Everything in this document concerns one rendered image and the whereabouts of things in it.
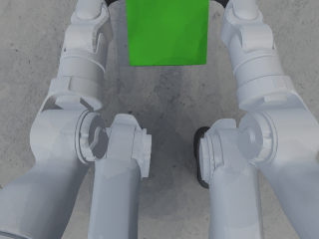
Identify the carton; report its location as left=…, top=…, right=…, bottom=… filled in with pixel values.
left=126, top=0, right=209, bottom=67

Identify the left robot forearm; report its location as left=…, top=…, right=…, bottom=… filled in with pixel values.
left=29, top=0, right=114, bottom=150

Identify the robot left thigh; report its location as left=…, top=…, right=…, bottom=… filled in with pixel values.
left=87, top=122, right=152, bottom=239

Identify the robot right thigh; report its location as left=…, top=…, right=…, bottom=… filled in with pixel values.
left=198, top=127, right=264, bottom=239

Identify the right robot forearm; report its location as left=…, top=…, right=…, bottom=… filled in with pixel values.
left=219, top=0, right=314, bottom=117

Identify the right robot upper arm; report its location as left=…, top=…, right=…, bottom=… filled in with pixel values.
left=236, top=107, right=319, bottom=239

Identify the robot thigh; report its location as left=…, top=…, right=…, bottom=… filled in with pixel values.
left=87, top=122, right=152, bottom=239
left=198, top=127, right=264, bottom=239

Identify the left robot upper arm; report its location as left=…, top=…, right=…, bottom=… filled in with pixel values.
left=0, top=109, right=109, bottom=239

